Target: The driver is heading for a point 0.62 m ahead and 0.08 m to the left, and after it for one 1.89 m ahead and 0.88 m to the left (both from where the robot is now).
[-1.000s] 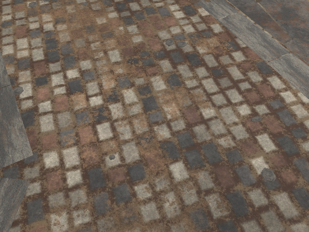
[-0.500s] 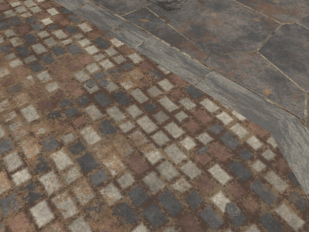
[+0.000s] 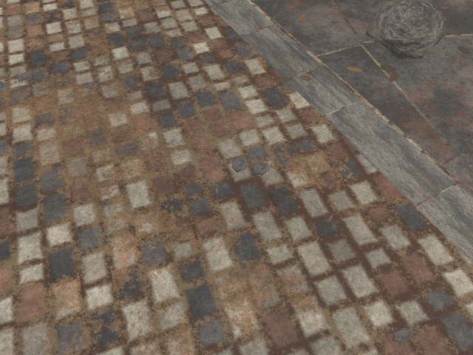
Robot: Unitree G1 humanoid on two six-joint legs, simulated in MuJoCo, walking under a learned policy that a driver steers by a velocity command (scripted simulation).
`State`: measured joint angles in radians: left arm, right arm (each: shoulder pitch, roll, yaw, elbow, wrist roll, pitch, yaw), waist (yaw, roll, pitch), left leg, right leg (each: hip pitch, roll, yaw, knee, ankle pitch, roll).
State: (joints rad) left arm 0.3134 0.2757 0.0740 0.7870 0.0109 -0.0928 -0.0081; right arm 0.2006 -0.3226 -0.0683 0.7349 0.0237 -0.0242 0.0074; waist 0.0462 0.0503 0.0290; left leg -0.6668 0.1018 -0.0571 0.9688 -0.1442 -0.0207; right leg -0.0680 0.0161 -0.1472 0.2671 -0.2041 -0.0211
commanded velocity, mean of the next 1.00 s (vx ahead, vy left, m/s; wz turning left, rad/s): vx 0.43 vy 0.00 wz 0.23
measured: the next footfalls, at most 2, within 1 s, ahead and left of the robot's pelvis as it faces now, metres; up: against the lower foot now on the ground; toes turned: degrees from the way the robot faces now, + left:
left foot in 0.22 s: +0.27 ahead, +0.16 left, +0.00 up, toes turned +11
right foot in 0.78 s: +0.63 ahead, +0.01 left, +0.00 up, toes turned +8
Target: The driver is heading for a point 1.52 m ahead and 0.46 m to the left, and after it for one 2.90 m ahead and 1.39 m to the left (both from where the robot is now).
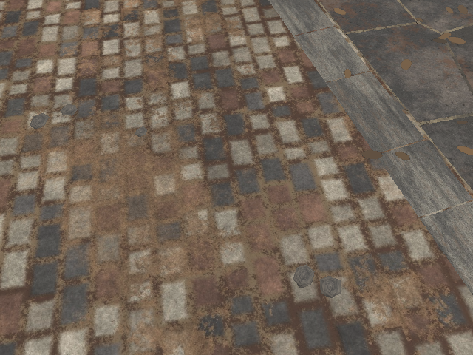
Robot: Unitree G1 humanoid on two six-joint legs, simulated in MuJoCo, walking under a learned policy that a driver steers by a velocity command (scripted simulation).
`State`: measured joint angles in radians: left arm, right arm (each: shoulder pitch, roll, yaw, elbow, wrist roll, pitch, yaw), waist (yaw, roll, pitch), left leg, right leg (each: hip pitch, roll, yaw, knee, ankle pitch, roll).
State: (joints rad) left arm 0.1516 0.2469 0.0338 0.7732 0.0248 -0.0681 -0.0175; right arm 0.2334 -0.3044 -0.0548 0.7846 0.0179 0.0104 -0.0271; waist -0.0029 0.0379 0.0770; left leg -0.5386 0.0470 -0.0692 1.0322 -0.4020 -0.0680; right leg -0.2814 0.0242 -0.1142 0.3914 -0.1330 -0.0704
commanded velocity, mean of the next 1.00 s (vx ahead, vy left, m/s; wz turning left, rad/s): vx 0.04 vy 0.00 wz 0.47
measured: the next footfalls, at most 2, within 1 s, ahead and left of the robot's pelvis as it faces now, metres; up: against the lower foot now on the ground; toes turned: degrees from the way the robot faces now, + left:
left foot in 0.28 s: +0.12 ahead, +0.15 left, +0.00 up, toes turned +12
right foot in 0.72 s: +0.18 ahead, -0.07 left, +0.00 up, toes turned +29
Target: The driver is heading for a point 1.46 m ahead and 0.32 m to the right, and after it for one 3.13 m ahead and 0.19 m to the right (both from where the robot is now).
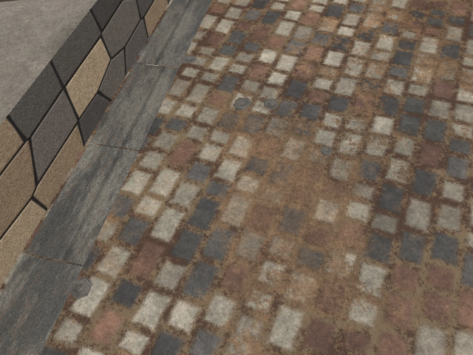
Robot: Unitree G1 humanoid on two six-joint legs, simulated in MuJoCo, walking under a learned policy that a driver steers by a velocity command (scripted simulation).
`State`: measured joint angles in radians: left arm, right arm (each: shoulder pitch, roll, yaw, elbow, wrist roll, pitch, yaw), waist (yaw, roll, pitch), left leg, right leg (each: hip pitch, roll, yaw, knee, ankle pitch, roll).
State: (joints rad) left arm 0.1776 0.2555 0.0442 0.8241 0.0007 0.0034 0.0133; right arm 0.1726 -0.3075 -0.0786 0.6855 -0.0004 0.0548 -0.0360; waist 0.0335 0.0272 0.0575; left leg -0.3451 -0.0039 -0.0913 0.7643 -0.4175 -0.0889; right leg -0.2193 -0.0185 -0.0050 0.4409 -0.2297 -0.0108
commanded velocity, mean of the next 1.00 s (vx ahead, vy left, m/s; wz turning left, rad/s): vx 0.00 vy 0.00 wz -0.33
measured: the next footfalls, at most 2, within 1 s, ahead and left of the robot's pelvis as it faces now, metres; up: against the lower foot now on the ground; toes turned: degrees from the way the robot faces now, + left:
left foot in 0.06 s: +0.03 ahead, +0.15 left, +0.00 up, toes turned -5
right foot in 0.40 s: +0.00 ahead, -0.11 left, +0.00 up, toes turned -14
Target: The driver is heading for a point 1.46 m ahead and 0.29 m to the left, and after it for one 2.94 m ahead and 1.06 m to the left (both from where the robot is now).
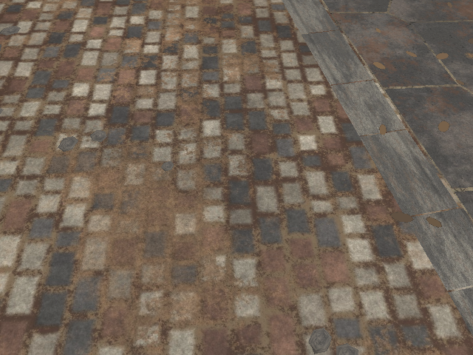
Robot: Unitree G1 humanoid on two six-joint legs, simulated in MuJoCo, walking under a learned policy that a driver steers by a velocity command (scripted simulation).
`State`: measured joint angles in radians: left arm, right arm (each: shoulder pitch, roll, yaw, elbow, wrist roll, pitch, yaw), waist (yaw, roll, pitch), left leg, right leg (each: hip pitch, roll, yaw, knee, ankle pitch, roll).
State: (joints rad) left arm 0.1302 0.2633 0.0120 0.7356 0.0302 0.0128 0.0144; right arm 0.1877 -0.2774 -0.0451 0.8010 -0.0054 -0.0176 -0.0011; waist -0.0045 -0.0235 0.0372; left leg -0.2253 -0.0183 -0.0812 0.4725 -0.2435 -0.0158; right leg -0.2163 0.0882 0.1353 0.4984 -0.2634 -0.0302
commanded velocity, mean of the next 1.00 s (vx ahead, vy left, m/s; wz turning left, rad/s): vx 0.10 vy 0.00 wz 0.27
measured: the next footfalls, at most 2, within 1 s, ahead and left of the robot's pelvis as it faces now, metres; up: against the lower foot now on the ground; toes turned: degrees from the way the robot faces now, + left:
left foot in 0.50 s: +0.01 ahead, +0.17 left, +0.00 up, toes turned +18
